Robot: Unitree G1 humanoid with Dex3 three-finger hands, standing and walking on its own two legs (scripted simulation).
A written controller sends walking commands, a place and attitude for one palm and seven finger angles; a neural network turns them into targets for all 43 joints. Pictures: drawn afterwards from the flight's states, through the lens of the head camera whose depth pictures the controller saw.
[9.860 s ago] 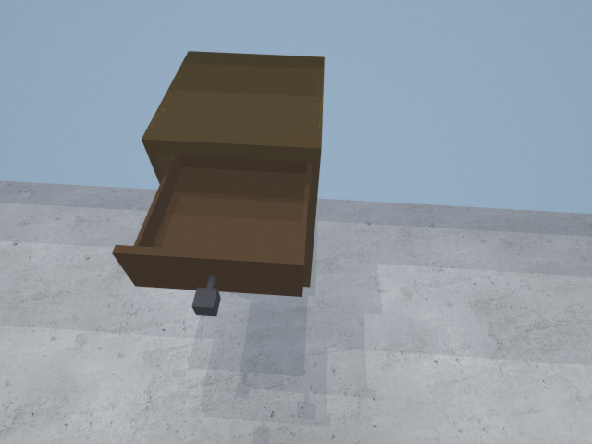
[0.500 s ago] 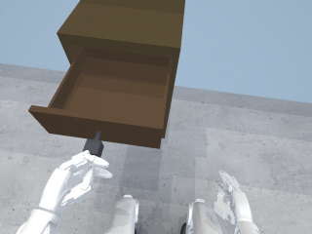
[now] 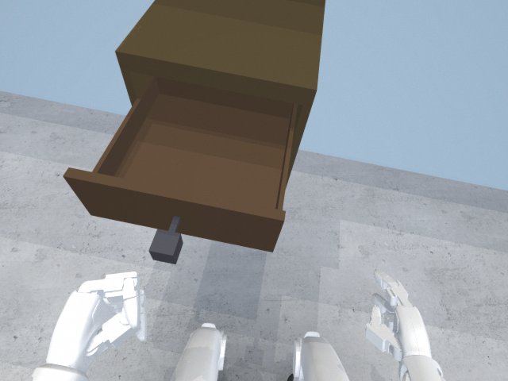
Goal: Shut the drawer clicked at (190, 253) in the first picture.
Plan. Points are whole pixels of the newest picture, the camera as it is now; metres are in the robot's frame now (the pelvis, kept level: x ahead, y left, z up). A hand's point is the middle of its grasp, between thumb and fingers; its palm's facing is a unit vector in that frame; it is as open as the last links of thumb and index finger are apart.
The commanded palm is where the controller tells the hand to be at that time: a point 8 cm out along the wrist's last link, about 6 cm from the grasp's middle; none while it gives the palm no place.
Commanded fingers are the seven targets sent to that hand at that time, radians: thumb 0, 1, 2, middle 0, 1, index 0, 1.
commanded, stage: raise the hand and make a fist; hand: left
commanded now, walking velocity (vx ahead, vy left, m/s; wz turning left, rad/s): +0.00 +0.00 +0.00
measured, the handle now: (170, 236) +0.36 +0.18 -0.06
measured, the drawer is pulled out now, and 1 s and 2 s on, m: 0.30 0.30 0.30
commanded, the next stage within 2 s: bring the fist close to the handle in 0.68 s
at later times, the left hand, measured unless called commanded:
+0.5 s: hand (136, 338) +0.18 +0.17 +0.03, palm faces -0.13 -0.99 -0.03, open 3.3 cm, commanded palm +0.15 +0.23 +0.04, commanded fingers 0.00 0.90 0.90 -1.40 -1.60 -1.40 -1.60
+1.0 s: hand (132, 332) +0.19 +0.18 +0.00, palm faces -0.10 -0.99 -0.02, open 3.3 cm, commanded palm +0.17 +0.23 +0.01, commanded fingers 0.00 0.90 0.90 -1.40 -1.60 -1.40 -1.60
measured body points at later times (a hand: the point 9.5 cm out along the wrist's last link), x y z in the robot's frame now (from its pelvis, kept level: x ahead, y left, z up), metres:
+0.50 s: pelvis +0.01 -0.02 -0.02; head +0.10 +0.01 +0.42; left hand +0.18 +0.22 +0.03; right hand +0.24 -0.24 -0.07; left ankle +0.04 +0.10 -0.60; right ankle +0.06 -0.17 -0.60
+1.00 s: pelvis +0.00 -0.02 -0.03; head +0.09 +0.02 +0.41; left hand +0.19 +0.24 +0.01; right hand +0.22 -0.25 -0.08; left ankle +0.04 +0.10 -0.60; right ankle +0.06 -0.17 -0.60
